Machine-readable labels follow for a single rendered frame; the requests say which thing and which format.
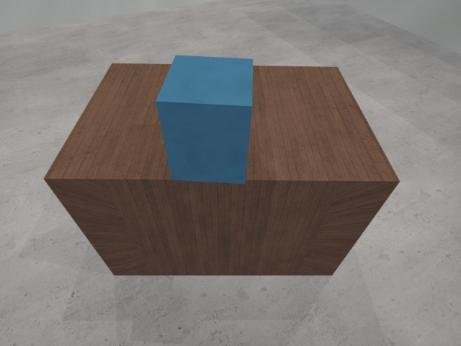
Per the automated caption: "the pedestal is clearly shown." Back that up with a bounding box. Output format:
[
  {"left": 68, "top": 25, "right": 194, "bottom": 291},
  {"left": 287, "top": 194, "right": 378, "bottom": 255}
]
[{"left": 44, "top": 63, "right": 400, "bottom": 275}]

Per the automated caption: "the carton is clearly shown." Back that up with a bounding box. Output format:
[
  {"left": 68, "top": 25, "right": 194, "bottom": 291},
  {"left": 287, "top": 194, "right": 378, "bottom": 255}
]
[{"left": 156, "top": 56, "right": 253, "bottom": 184}]

